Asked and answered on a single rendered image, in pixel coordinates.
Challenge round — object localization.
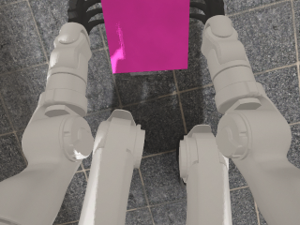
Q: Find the carton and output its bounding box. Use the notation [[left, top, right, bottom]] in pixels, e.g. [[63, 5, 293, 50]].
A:
[[100, 0, 190, 74]]

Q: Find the left robot hand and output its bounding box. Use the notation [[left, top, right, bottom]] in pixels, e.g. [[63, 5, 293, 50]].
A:
[[67, 0, 105, 36]]

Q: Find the right robot hand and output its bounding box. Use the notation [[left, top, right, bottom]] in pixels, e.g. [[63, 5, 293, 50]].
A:
[[189, 0, 225, 25]]

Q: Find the robot right upper arm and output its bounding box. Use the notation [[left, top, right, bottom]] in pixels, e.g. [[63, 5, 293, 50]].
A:
[[215, 110, 300, 225]]

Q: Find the robot right forearm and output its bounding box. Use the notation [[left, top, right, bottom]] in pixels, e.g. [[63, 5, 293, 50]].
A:
[[201, 15, 292, 140]]

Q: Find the left robot thigh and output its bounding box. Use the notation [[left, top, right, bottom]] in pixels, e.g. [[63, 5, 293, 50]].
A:
[[78, 117, 145, 225]]

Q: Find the right robot foot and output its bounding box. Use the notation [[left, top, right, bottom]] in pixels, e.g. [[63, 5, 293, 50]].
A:
[[176, 134, 188, 191]]

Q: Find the robot left upper arm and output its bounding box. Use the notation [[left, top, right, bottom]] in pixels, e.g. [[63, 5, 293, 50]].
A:
[[0, 113, 95, 225]]

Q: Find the robot left forearm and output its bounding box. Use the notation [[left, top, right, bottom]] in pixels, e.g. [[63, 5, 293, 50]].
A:
[[22, 22, 92, 144]]

